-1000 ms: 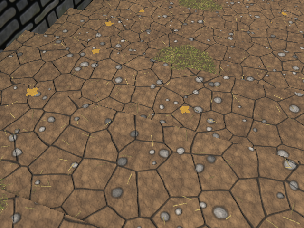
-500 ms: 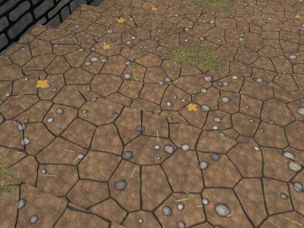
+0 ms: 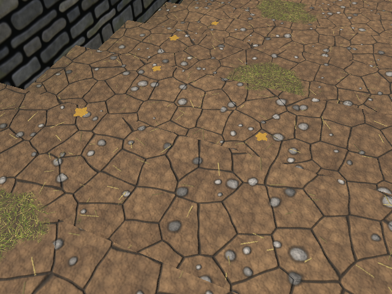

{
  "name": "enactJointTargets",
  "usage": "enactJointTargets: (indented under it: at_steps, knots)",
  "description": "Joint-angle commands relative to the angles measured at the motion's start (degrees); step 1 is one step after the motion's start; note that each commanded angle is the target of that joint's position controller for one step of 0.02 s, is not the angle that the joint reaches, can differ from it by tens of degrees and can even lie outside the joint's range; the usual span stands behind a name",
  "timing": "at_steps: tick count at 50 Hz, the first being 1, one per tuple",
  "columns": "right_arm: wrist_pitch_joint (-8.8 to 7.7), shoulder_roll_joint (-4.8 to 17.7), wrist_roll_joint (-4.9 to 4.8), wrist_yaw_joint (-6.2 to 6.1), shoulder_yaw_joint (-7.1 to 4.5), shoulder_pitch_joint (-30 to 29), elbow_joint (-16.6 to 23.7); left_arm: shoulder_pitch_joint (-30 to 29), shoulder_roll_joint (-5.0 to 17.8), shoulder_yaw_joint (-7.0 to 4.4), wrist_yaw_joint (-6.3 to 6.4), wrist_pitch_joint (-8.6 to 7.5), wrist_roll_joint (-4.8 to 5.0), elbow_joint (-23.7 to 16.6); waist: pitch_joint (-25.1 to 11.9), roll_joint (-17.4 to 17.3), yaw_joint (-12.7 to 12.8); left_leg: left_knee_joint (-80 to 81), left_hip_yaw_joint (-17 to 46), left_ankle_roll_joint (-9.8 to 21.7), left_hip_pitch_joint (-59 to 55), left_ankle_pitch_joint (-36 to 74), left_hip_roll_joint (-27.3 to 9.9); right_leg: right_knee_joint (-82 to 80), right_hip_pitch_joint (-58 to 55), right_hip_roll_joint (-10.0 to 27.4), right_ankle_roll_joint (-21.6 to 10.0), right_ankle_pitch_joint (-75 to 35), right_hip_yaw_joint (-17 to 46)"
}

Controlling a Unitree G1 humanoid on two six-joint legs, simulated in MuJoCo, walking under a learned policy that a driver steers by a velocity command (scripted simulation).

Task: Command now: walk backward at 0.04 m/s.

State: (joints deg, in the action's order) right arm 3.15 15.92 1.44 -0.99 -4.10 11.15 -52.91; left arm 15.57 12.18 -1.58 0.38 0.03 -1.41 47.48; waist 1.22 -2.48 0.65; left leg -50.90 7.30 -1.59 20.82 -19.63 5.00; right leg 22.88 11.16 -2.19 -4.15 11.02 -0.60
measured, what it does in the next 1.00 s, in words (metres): walks ahead: left foot, then right foot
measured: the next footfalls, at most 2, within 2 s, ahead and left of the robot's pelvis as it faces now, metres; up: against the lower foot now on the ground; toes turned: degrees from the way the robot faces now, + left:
left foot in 0.14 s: -0.03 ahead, +0.14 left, +0.00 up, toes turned -2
right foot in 0.84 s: +0.14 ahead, -0.12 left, +0.00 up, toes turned -3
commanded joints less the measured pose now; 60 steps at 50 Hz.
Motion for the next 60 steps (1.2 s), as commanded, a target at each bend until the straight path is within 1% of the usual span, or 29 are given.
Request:
enactJointTargets:
  at_steps: [1,3,5,6,7,8,9,10,12,25,27,29,30,31,32,34,37,39,42,43,44,45,46,47,49,50,52,55,60]
  knots:
    - [-3.62,5.89,0.34,-1.38,-1.81,-2.43,2.71,-2.28,6.65,-1.69,-1.96,-5.70,1.18,-3.97,2.72,7.75,1.58,-1.63,5.95,-4.11,9.21,-0.06,-2.33,-14.48,-7.13,18.17,-9.07,19.03,22.34]
    - [-4.01,4.12,0.61,-0.74,-1.85,0.81,1.31,-6.36,4.74,-0.73,-2.90,-6.45,2.91,-4.26,0.55,7.08,-0.53,9.29,2.12,-5.47,2.92,-1.83,-5.26,-12.80,-6.84,14.84,-5.52,21.00,18.04]
    - [-3.96,-0.19,1.03,2.54,-0.74,1.94,0.66,-7.71,8.25,-1.63,-2.89,-4.75,4.98,-3.79,0.13,6.40,-0.95,26.86,-7.25,-6.64,-7.35,-5.51,-6.27,-9.75,-2.14,11.41,-2.37,23.49,13.87]
    - [-4.10,-1.04,-0.09,3.83,-0.24,0.91,0.46,-5.83,10.02,-2.16,-3.59,-2.82,4.94,-2.72,0.47,3.24,-0.75,38.71,-9.17,-5.77,-11.37,5.88,-5.05,-7.73,-1.45,9.96,-2.07,22.47,13.35]
    - [-4.44,-0.62,-1.03,4.02,-0.01,-2.96,1.93,-3.11,10.79,-2.58,-4.45,-1.30,2.82,-1.41,-0.99,4.84,1.22,38.26,-8.23,-4.11,-14.88,11.36,-4.36,-7.92,0.20,10.55,-2.57,18.38,15.34]
    - [-5.25,-0.25,-2.02,4.40,0.57,-2.54,3.40,-3.84,5.73,-1.00,-5.32,-1.01,2.14,-0.73,-4.54,5.58,-0.42,37.30,-4.90,-1.52,-19.08,14.04,-7.40,-7.24,1.32,10.98,-1.05,15.84,16.20]
    - [-6.55,3.28,-2.25,5.24,0.51,-3.38,3.29,-2.75,4.24,-0.96,-5.41,-1.75,1.93,-2.43,-2.26,2.70,2.75,33.92,-1.03,4.89,-13.27,8.24,-9.17,-6.18,1.04,5.90,2.53,12.22,7.77]
    - [-6.90,5.96,-1.54,6.09,-0.26,-2.03,1.67,-8.06,5.53,-1.54,-4.89,-2.30,0.88,-3.47,-0.26,2.20,1.32,36.27,-0.38,7.54,-7.25,4.77,-8.93,-3.40,-2.79,4.31,3.36,2.34,3.77]
    - [-7.14,5.69,-1.51,6.68,-0.41,-4.59,2.57,-10.47,7.46,-2.46,-4.37,-2.92,0.78,-2.95,-2.34,1.57,1.40,36.77,-1.06,6.39,-6.13,11.09,-8.95,-1.12,-6.98,4.51,1.48,-7.25,3.16]
    - [-6.61,4.44,-1.37,7.09,-0.17,-5.34,1.79,-12.39,7.99,-3.09,-3.77,-3.10,1.01,4.70,-1.84,1.73,0.39,34.42,-1.45,5.35,-12.43,11.71,-7.45,-2.48,-0.75,4.02,3.49,-7.57,2.50]
    - [-6.19,5.87,-0.79,6.52,-0.90,-1.76,0.49,-10.82,9.22,-3.44,-3.20,-2.78,0.39,6.37,0.14,0.38,-0.76,38.49,0.86,7.73,-12.75,-4.16,-8.70,-1.52,1.33,3.12,3.42,3.02,1.59]
    - [-6.79,10.21,1.23,3.98,-3.01,4.42,-0.96,-12.90,11.30,-4.54,-1.68,-2.97,-1.54,5.93,5.61,-4.91,-4.57,44.56,11.22,15.59,-18.33,-21.67,-17.47,7.67,14.75,0.85,2.63,15.70,-1.63]
    - [-7.46,9.27,1.73,2.34,-2.82,5.50,-1.11,-13.45,9.29,-4.05,-0.80,-3.21,-2.53,5.76,8.15,-6.51,-5.11,46.87,15.93,18.00,-22.91,-21.65,-23.56,12.50,22.76,3.11,1.87,14.32,-0.65]
    - [-8.34,5.15,2.13,1.00,-1.47,6.60,-1.05,-14.81,7.15,-3.45,-0.14,-3.47,-3.15,5.10,7.96,-6.78,-6.23,48.57,18.85,18.77,-26.14,-17.50,-27.05,19.97,27.45,5.58,1.48,16.93,2.47]
    - [-9.42,2.41,2.17,0.11,-0.33,5.52,-0.60,-14.28,6.45,-3.50,0.16,-3.63,-2.64,4.69,6.39,-5.78,-5.24,48.88,17.72,18.02,-29.02,-12.90,-26.74,25.66,29.80,5.70,1.05,17.53,3.98]
    - [-10.24,1.86,1.64,-0.34,0.33,2.82,0.14,-11.84,6.67,-3.84,-0.38,-3.70,-2.47,5.05,4.86,-4.00,-3.09,49.29,10.18,15.22,-30.24,-5.61,-21.75,26.33,27.90,4.93,0.40,14.19,2.63]
    - [-8.80,5.23,1.42,0.26,-0.13,2.88,0.37,-13.30,3.86,-2.73,-1.79,-3.56,-3.31,4.97,5.79,-3.47,-2.38,49.62,0.75,12.74,-20.58,-0.25,-17.22,15.81,13.07,3.89,0.35,10.23,-2.86]
    - [-7.35,7.68,1.69,1.32,-0.55,4.39,-0.40,-11.27,3.85,-2.28,-2.96,-4.37,-1.76,5.84,6.73,-3.15,-0.86,46.74,-0.26,13.38,-15.24,-0.25,-17.82,7.88,3.91,2.55,0.48,0.77,-4.22]
    - [-7.03,6.20,4.60,2.85,0.10,6.44,-2.15,1.19,8.45,-3.16,-3.18,-6.82,-0.38,9.28,2.56,0.60,4.16,29.23,-3.80,12.89,-6.88,7.42,-13.53,5.43,-14.30,1.33,-0.74,-5.13,-3.32]
    - [-7.69,-0.15,5.61,3.66,1.75,9.55,-3.02,12.43,11.69,-3.75,-2.26,-7.45,-2.06,11.52,-5.44,9.48,6.96,10.52,-7.73,9.11,-0.99,0.98,-6.53,4.11,-25.56,8.61,-6.35,-5.79,6.64]
    - [-9.36,-4.40,5.48,4.87,2.71,10.28,0.17,26.84,14.51,-3.31,-2.05,-7.61,-3.02,13.40,-14.87,22.45,10.05,-7.97,-4.20,5.70,15.46,-19.08,2.42,-7.60,-41.72,24.12,-20.61,1.18,39.68]
    - [-10.66,0.48,2.92,4.46,0.74,-2.22,2.13,25.01,12.49,-3.18,-1.93,-8.58,-4.52,14.00,3.06,11.35,13.01,-20.36,5.01,8.38,29.72,-14.47,0.47,-12.01,-32.82,23.63,-16.36,10.74,40.94]
    - [-11.29,1.27,2.50,3.66,0.63,-1.90,1.50,16.47,9.79,-2.43,-1.91,-8.81,-2.94,12.38,5.70,7.86,8.50,-22.86,4.02,10.66,28.49,-7.56,-3.88,-12.98,-23.58,23.22,-13.04,17.53,31.97]
    - [-11.21,3.36,2.92,2.84,-0.24,-0.06,0.09,9.14,5.44,-0.95,-1.62,-8.19,-2.19,10.05,5.31,4.78,4.72,-22.69,0.02,11.35,23.70,-3.85,-7.06,-13.96,-16.85,21.01,-12.32,17.91,26.73]
    - [-9.85,-2.84,4.48,2.52,1.42,0.64,0.49,4.39,1.26,0.93,-0.85,-7.36,-1.96,8.59,6.73,4.21,0.45,-17.77,-0.36,11.43,18.04,2.54,-11.07,-17.05,-7.77,18.71,-10.77,7.73,18.36]
    - [-9.13,-3.41,4.42,2.82,1.43,1.52,0.29,3.87,-0.33,1.56,-0.29,-7.14,-2.08,7.98,6.10,3.74,-0.56,-14.81,-1.37,10.74,15.80,5.28,-11.58,-18.64,-5.57,17.34,-10.17,2.55,15.15]
    - [-8.34,-2.80,3.42,3.86,1.44,-0.69,1.14,6.09,0.76,1.58,-0.03,-7.78,-2.44,8.36,5.10,5.21,-0.40,-7.19,-4.81,8.54,15.44,11.94,-11.71,-18.93,-4.58,14.15,-10.01,-8.45,8.40]
    - [-7.21,-4.36,2.88,4.33,2.53,-8.95,4.05,11.38,2.22,1.55,-1.78,-8.08,-3.18,10.86,4.72,5.25,1.57,8.83,-9.94,5.21,10.75,19.85,-9.66,-18.02,-1.15,11.13,-10.20,-19.42,2.02]
    - [-5.97,-0.61,2.93,3.93,1.38,-14.30,6.97,15.83,3.61,1.22,-4.92,-7.05,-4.00,13.80,3.49,6.45,0.65,13.62,-8.90,6.25,11.15,20.48,-6.81,-14.06,-8.06,14.88,-10.37,-29.11,2.95]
